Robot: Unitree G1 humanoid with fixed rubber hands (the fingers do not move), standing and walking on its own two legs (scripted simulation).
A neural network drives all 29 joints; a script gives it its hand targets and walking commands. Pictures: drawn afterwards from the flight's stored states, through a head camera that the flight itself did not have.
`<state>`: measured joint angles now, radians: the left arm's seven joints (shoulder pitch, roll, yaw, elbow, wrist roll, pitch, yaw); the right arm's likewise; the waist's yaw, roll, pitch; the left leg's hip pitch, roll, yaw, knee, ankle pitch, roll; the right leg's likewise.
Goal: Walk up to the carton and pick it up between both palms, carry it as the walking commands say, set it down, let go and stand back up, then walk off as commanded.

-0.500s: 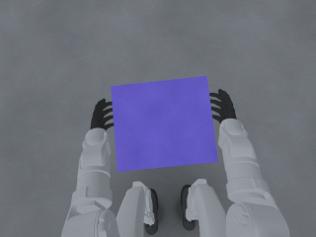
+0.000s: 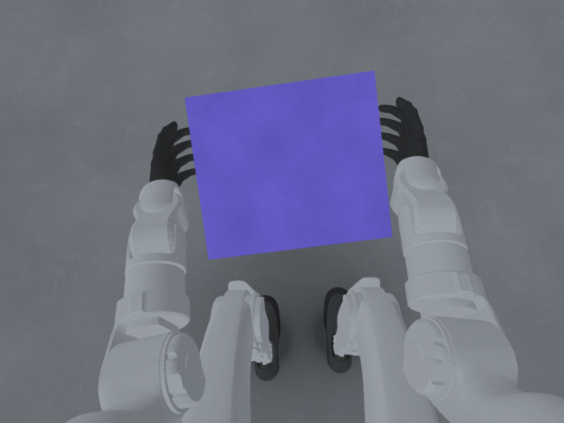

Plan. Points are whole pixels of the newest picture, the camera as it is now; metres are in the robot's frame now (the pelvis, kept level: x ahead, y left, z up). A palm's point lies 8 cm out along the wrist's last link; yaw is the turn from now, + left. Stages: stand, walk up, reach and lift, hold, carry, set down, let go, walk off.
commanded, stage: set down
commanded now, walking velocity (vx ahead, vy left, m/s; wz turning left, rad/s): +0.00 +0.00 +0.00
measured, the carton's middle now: (289, 170) +0.47 +0.02 -0.17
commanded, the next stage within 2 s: none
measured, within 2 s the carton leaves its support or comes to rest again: neither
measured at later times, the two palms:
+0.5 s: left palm (185, 178) +0.46 +0.19 -0.16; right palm (390, 159) +0.48 -0.15 -0.17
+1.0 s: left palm (199, 179) +0.48 +0.19 -0.26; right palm (375, 166) +0.50 -0.15 -0.27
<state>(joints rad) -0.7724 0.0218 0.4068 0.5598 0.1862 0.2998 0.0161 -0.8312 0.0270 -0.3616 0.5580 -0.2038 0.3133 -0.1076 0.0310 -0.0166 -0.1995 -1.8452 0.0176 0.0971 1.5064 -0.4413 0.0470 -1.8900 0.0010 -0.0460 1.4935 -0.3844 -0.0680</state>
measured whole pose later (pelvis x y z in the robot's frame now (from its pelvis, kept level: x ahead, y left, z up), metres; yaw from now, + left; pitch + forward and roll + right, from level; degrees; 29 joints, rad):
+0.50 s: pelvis -0.01 +0.00 -0.06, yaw +1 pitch +47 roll +3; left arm -0.96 0.09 0.41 0.62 0.19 0.35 0.02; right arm -1.03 -0.05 -0.36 0.65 -0.20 0.35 -0.11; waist 0.03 -0.02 -0.10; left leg -2.05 0.02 0.10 1.71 -0.47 0.05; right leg -2.10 0.00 -0.05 1.69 -0.41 -0.07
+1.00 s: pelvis -0.02 +0.00 -0.12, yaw +1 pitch +45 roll +2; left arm -1.16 0.15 0.41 0.65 0.13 0.32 0.02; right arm -1.20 -0.13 -0.36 0.67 -0.14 0.32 -0.12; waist 0.03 -0.02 0.12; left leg -2.20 0.02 0.10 1.90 -0.49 0.05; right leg -2.24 0.00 -0.05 1.88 -0.42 -0.07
